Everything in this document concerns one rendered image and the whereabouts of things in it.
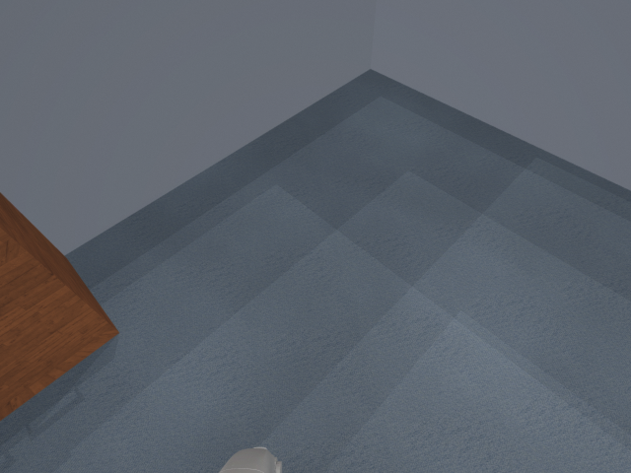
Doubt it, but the robot left thigh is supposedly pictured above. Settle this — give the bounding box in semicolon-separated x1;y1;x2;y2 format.
219;448;282;473

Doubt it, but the cabinet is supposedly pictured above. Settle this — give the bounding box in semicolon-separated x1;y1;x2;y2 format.
0;192;119;421

